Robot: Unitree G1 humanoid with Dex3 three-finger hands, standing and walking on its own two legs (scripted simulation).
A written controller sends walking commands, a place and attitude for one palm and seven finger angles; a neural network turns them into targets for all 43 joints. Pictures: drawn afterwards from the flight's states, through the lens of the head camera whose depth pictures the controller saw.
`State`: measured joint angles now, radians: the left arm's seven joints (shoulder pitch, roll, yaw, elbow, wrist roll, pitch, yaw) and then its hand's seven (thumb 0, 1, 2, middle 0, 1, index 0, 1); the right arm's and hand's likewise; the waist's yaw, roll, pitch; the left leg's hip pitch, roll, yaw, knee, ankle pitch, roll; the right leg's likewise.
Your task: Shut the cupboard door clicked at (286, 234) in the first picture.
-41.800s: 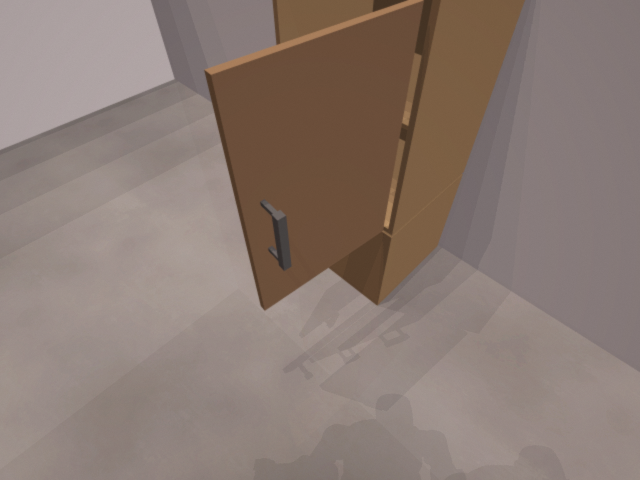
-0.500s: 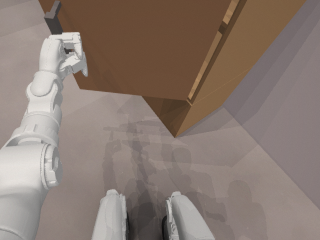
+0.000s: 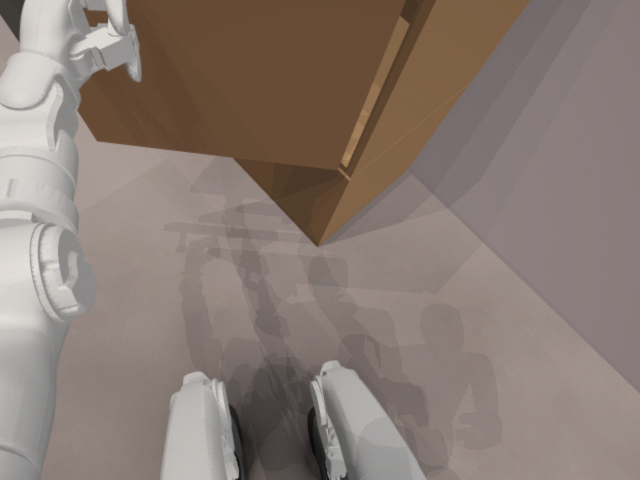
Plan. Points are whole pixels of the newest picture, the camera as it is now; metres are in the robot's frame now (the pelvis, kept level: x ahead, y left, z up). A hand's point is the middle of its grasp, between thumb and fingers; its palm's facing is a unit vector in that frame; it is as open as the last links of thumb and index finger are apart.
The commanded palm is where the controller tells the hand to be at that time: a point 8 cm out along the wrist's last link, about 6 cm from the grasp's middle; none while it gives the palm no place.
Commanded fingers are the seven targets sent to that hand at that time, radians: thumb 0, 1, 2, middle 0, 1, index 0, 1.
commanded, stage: push the door shut along its arc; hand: left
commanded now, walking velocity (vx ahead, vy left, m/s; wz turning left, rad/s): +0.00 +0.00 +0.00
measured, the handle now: (32, 11) +0.62 +0.22 +0.09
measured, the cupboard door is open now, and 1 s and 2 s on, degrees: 44 40 40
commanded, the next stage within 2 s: pull the fist back off the door in 0.22 s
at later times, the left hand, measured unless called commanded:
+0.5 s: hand (134, 22) +0.61 +0.12 +0.09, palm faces +0.14 -0.99 +0.05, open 2.9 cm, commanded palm +0.59 +0.12 +0.09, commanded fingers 0.00 0.90 0.90 -1.30 -1.50 -1.30 -1.50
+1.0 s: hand (150, 72) +0.55 +0.11 +0.09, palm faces +0.15 -0.99 -0.02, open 3.1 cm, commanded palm +0.50 +0.14 +0.09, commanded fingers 0.00 0.90 0.90 -1.30 -1.50 -1.30 -1.50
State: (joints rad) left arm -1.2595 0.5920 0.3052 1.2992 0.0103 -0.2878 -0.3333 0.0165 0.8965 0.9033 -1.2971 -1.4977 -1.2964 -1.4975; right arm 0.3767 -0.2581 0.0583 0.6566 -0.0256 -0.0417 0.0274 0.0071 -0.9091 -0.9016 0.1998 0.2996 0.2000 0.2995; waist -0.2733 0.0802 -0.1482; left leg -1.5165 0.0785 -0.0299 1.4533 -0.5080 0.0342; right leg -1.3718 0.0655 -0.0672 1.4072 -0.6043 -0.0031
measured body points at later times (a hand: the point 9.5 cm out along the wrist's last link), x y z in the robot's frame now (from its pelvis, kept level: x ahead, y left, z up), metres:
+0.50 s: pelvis +0.00 -0.01 +0.00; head +0.20 +0.04 +0.40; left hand +0.60 +0.18 +0.09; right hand -0.02 -0.26 -0.10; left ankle +0.07 +0.10 -0.57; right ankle +0.02 -0.13 -0.57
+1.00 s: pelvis +0.03 -0.02 +0.04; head +0.18 +0.00 +0.46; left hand +0.53 +0.16 +0.09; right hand +0.02 -0.28 -0.08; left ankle +0.07 +0.10 -0.57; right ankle +0.02 -0.13 -0.57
